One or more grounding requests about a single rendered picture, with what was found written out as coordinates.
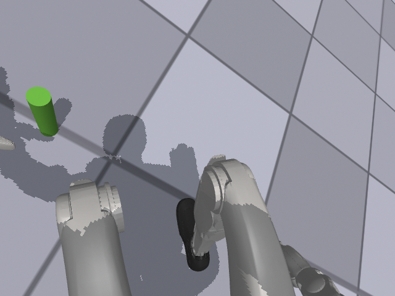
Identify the right robot hand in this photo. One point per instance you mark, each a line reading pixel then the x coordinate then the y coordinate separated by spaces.
pixel 295 262

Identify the right robot arm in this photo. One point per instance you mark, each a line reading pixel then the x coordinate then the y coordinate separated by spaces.
pixel 312 282

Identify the left robot hand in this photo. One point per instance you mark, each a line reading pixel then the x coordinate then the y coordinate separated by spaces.
pixel 6 144

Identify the right robot foot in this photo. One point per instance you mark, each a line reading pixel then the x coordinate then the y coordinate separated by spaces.
pixel 186 222

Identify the can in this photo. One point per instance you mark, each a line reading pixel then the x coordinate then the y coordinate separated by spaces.
pixel 40 102

